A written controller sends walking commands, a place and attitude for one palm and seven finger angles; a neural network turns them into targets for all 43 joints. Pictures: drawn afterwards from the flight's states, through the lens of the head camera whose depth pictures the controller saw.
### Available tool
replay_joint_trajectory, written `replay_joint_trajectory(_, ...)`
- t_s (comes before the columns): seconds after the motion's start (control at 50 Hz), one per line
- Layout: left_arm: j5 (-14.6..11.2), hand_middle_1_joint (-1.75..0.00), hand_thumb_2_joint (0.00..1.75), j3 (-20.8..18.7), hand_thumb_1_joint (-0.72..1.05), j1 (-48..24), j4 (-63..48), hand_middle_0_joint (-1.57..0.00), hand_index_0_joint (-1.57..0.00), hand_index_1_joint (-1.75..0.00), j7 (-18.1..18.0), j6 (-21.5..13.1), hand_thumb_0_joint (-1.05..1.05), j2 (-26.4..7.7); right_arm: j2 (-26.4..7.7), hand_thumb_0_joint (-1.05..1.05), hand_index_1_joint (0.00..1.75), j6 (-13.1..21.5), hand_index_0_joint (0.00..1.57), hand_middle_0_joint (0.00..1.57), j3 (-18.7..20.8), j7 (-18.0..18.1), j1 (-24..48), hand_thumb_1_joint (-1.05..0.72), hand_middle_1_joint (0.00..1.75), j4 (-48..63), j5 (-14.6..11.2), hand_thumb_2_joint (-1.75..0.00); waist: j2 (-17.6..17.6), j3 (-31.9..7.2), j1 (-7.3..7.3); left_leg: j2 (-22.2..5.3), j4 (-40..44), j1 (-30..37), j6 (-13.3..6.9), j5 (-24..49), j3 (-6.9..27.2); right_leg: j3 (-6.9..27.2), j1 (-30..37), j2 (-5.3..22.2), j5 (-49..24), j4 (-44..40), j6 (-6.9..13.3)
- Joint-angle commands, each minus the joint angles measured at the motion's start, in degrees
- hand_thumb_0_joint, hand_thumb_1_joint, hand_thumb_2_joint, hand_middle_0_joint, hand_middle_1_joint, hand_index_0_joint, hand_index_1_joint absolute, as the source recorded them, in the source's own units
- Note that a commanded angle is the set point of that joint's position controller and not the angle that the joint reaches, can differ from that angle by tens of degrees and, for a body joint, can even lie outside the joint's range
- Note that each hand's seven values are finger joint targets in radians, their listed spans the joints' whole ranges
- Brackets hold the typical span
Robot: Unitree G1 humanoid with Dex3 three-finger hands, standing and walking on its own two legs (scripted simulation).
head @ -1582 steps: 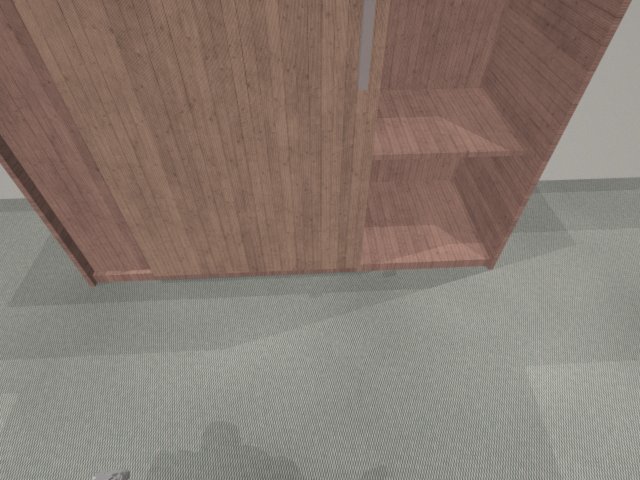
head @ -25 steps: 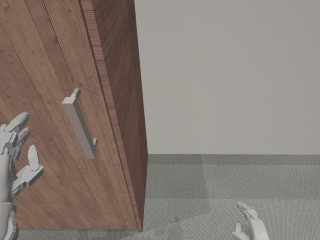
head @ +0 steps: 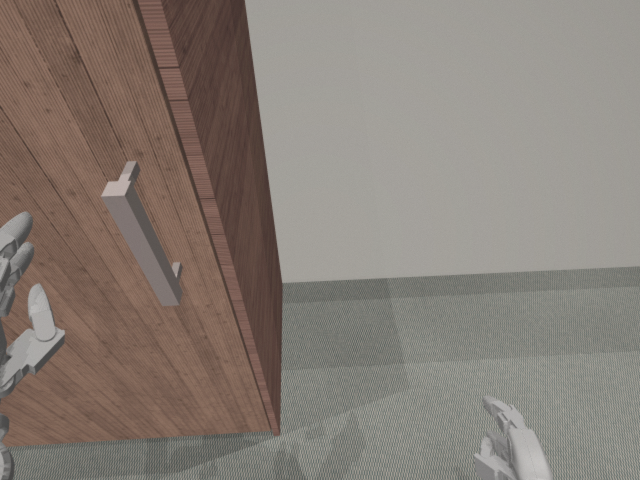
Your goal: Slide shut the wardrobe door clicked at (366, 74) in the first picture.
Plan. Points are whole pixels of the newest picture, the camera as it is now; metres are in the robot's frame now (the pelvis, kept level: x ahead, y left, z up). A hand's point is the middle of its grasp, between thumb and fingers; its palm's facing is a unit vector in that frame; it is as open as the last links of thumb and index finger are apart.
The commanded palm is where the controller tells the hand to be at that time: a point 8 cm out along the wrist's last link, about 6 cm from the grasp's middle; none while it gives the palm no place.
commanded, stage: step back with the hand held close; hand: left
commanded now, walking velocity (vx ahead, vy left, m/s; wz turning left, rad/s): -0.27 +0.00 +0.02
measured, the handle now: (153, 239) +0.35 +0.24 +0.13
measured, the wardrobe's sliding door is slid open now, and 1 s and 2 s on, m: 0.00 0.00 0.00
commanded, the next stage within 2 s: stop stepping back and stand still in 1.14 s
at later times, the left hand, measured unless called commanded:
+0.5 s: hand out of the picture +0.13 +0.30 +0.16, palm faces +0.48 -0.76 -0.43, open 7.4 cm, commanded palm +0.06 +0.33 +0.17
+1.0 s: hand out of the picture +0.06 +0.30 +0.17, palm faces +0.47 -0.77 -0.42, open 7.4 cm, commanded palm +0.01 +0.32 +0.17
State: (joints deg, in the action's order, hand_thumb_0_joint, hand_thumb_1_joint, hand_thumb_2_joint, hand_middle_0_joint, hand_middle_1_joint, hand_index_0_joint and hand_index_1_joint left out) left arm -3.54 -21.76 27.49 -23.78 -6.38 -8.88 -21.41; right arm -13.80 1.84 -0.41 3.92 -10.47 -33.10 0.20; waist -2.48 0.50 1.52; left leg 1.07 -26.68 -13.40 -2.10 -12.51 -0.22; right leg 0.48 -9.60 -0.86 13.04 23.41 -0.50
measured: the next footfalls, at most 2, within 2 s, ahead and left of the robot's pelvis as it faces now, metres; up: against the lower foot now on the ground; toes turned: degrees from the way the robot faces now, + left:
right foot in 1.00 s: -0.15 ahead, -0.13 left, +0.00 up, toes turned +2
right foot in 1.38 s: -0.22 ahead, -0.10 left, +0.00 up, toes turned -6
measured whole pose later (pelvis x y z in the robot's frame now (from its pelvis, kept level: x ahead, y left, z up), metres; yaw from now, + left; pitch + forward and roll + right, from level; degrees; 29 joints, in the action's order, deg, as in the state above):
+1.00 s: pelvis -0.13 +0.02 -0.01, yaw +0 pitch +3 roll -4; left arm -3.5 -27.3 30.4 -30.1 -8.0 -16.2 -25.5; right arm -9.7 6.6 -0.3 3.1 -11.3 -34.8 1.7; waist 0.1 -2.1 2.3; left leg -1.1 -24.9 -28.8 -3.0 1.0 -0.3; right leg 1.1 -9.0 -3.3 21.3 25.2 2.3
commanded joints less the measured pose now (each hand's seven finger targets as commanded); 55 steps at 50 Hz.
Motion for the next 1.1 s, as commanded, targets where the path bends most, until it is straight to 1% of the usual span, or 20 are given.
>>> replay_joint_trajectory(0.0,-0.12,-0.30,0.90,-9.11,0.90,0.43,-13.99,-0.20,-0.20,-0.30,-1.70,-4.35,0.00,-12.87,-5.94,0.00,0.30,1.44,0.20,0.20,2.76,0.98,5.15,-0.90,0.30,10.38,-0.26,-0.90,0.33,-10.61,0.20,-5.69,2.37,4.39,-0.41,22.26,4.30,2.02,0.78,3.62,-18.21,0.69,0.12)
replay_joint_trajectory(0.14,-0.06,-0.30,0.90,-10.37,0.90,1.82,-14.92,-0.20,-0.20,-0.30,-2.25,-5.44,0.00,-13.45,-6.47,0.00,0.30,2.06,0.20,0.20,2.96,1.49,5.04,-0.90,0.30,11.03,-0.33,-0.90,-3.23,-8.70,0.21,-6.96,5.68,-5.37,-1.46,9.23,6.71,2.31,2.65,2.34,-11.37,3.48,-0.16)
replay_joint_trajectory(0.24,1.08,-0.30,0.90,-9.99,0.90,-0.16,-14.64,-0.20,-0.20,-0.30,-2.43,-6.64,0.00,-12.36,-6.97,0.00,0.30,3.50,0.20,0.20,3.23,1.58,4.37,-0.90,0.30,10.63,-0.38,-0.90,-1.97,-5.43,-0.35,-7.04,7.43,-16.48,-2.76,-13.47,8.72,4.93,4.01,2.53,-1.83,3.21,0.36)
replay_joint_trajectory(0.34,1.83,-0.30,0.90,-10.12,0.90,-2.14,-15.68,-0.20,-0.20,-0.30,-3.07,-7.97,0.00,-12.80,-7.19,0.00,0.30,5.22,0.20,0.20,3.39,1.63,3.41,-0.90,0.30,9.56,0.12,-0.90,-0.67,-3.96,-0.93,-6.11,4.98,-15.42,-2.42,-18.83,9.40,6.76,-3.04,3.74,9.02,-0.26,1.44)
replay_joint_trajectory(0.42,2.94,-0.30,0.90,-9.78,0.90,-3.68,-16.82,-0.20,-0.20,-0.30,-3.34,-9.20,0.00,-11.45,-7.56,0.00,0.30,7.04,0.20,0.20,3.20,1.78,3.70,-0.90,0.30,9.29,0.23,-0.90,-8.83,-4.26,-0.73,-10.96,13.97,-23.49,-4.40,-28.06,15.56,2.46,4.78,-0.89,4.72,10.91,-0.18)
replay_joint_trajectory(0.46,3.14,-0.30,0.90,-10.91,0.90,-3.11,-16.29,-0.20,-0.20,-0.30,-3.20,-9.40,0.00,-11.96,-6.78,0.00,0.30,7.41,0.20,0.20,3.29,1.92,3.25,-0.90,0.30,9.07,0.44,-0.90,-9.09,-6.01,-0.30,-12.90,14.80,-25.52,-5.67,-25.68,17.77,1.86,8.97,-2.01,-1.92,16.39,-0.37)
replay_joint_trajectory(0.52,3.18,-0.30,0.90,-11.40,0.90,-1.54,-13.98,-0.20,-0.20,-0.30,-2.37,-9.72,0.00,-11.77,-6.74,0.00,0.30,7.68,0.20,0.20,3.43,1.42,3.04,-0.90,0.30,8.40,0.74,-0.90,-5.78,-3.10,-0.35,-11.15,11.07,-28.70,-5.54,-27.28,15.50,5.03,8.37,-1.43,0.68,12.26,0.31)
replay_joint_trajectory(0.58,1.74,-0.30,0.90,-8.99,0.90,-3.08,-16.72,-0.20,-0.20,-0.30,-2.02,-10.50,0.00,-11.47,-5.92,0.00,0.30,8.04,0.20,0.20,3.34,0.71,2.71,-0.90,0.30,7.69,0.29,-0.90,0.83,-7.10,-1.18,-5.65,0.40,-10.19,-1.07,-7.74,8.41,10.42,-5.15,3.55,-5.47,3.02,2.88)
replay_joint_trajectory(0.68,1.25,-0.30,0.90,-9.07,0.90,-2.49,-17.80,-0.20,-0.20,-0.30,-2.87,-10.90,0.00,-12.84,-5.84,0.00,0.30,7.25,0.20,0.20,3.52,0.72,3.49,-0.90,0.30,6.86,0.35,-0.90,1.40,-6.21,-1.69,-4.33,-4.36,-0.94,0.64,-7.25,7.18,11.06,-17.26,5.57,5.67,-2.86,4.19)
replay_joint_trajectory(0.74,1.53,-0.30,0.90,-11.14,0.90,-2.65,-18.42,-0.20,-0.20,-0.30,-3.13,-11.31,0.00,-14.28,-6.64,0.00,0.30,7.12,0.20,0.20,3.54,1.19,4.88,-0.90,0.30,7.32,0.62,-0.90,-5.68,-3.97,-1.80,-8.03,5.77,-7.45,-0.81,-15.46,12.41,6.42,-13.62,0.10,9.35,1.71,1.71)
replay_joint_trajectory(0.78,2.36,-0.30,0.90,-12.58,0.90,-2.32,-17.73,-0.20,-0.20,-0.30,-2.73,-11.79,0.00,-13.42,-7.46,0.00,0.30,7.86,0.20,0.20,3.83,1.61,5.30,-0.90,0.30,7.58,1.09,-0.90,-14.52,-6.86,-0.87,-17.18,21.59,-24.41,-5.26,-32.05,24.14,1.31,5.49,-6.38,5.08,20.79,-0.32)
replay_joint_trajectory(0.8,2.28,-0.30,0.90,-13.31,0.90,-1.86,-16.76,-0.20,-0.20,-0.30,-2.51,-11.48,0.00,-13.83,-6.61,0.00,0.30,7.68,0.20,0.20,4.21,1.63,4.55,-0.90,0.30,7.17,1.71,-0.90,-13.21,-7.83,-0.62,-18.78,22.11,-24.71,-6.34,-29.62,24.95,1.81,6.49,-6.04,6.02,25.01,0.18)
replay_joint_trajectory(0.84,1.60,-0.30,0.90,-12.25,0.90,-1.40,-16.89,-0.20,-0.20,-0.30,-2.15,-11.33,0.00,-12.93,-5.60,0.00,0.30,7.67,0.20,0.20,4.35,1.16,4.22,-0.90,0.30,7.24,1.47,-0.90,-8.51,-8.62,-0.37,-17.27,17.91,-18.87,-6.12,-20.58,19.98,2.12,2.42,-5.21,10.87,22.82,0.90)
replay_joint_trajectory(0.92,-0.39,-0.30,0.90,-7.75,0.90,2.53,-16.97,-0.20,-0.20,-0.30,-1.88,-10.29,0.00,-10.45,-4.67,0.00,0.30,7.47,0.20,0.20,3.81,-0.38,2.02,-0.90,0.30,4.63,1.36,-0.90,-9.41,-11.72,-0.49,-14.05,13.44,-2.66,-0.18,-7.36,14.30,0.44,-1.99,-1.60,10.54,-0.57,2.92)
replay_joint_trajectory(0.96,-0.10,-0.30,0.90,-7.26,0.90,-1.05,-17.40,-0.20,-0.20,-0.30,-1.85,-10.76,0.00,-12.42,-4.21,0.00,0.30,6.36,0.20,0.20,3.26,-0.20,1.53,-0.90,0.30,3.81,1.54,-0.90,-1.58,-10.49,-1.06,-9.30,0.72,4.46,2.17,4.28,7.27,8.79,-9.29,6.26,2.97,-9.47,5.31)
replay_joint_trajectory(0.98,0.06,-0.30,0.90,-7.68,0.90,-4.30,-16.93,-0.20,-0.20,-0.30,-2.30,-10.87,0.00,-14.11,-3.81,0.00,0.30,6.24,0.20,0.20,2.84,0.15,2.29,-0.90,0.30,3.53,1.58,-0.90,3.90,-9.59,-1.62,-6.45,-6.67,7.67,3.66,2.68,4.30,13.16,-16.56,11.97,-0.68,-10.69,7.25)
replay_joint_trajectory(1.0,0.17,-0.30,0.90,-8.54,0.90,-7.74,-16.54,-0.20,-0.20,-0.30,-2.88,-11.00,0.00,-15.89,-3.45,0.00,0.30,6.76,0.20,0.20,2.33,0.58,3.52,-0.90,0.30,3.39,1.95,-0.90,5.30,-8.68,-1.81,-4.92,-10.60,9.70,4.41,0.76,1.98,12.47,-21.32,15.05,-2.62,-11.19,7.18)
replay_joint_trajectory(1.02,0.59,-0.30,0.90,-5.43,0.90,-9.86,-15.56,-0.20,-0.20,-0.30,-2.74,-10.07,0.00,-13.33,-4.17,0.00,0.30,7.14,0.20,0.20,3.51,1.05,3.50,-0.90,0.30,2.93,0.83,-0.90,11.20,-7.20,-2.06,-1.52,-15.76,9.02,4.46,-2.71,1.35,9.68,-24.61,13.72,3.63,-10.92,7.02)
replay_joint_trajectory(1.04,0.72,-0.30,0.90,-6.90,0.90,-10.38,-15.78,-0.20,-0.20,-0.30,-3.03,-9.17,0.00,-14.91,-5.09,0.00,0.30,7.45,0.20,0.20,3.65,1.32,4.38,-0.90,0.30,3.09,0.75,-0.90,12.21,-5.34,-2.12,-0.79,-18.45,9.30,4.28,-1.93,1.26,8.99,-27.27,13.51,2.14,-10.39,7.59)
replay_joint_trajectory(1.08,0.71,-0.30,0.90,-7.45,0.90,-6.68,-14.90,-0.20,-0.20,-0.30,-2.66,-8.04,0.00,-14.71,-4.43,0.00,0.30,6.54,0.20,0.20,2.40,1.65,5.47,-0.90,0.30,4.08,0.80,-0.90,4.72,-1.91,-2.29,-2.12,-7.67,4.62,3.31,7.57,3.12,3.67,-22.04,8.61,-7.36,-2.22,4.60)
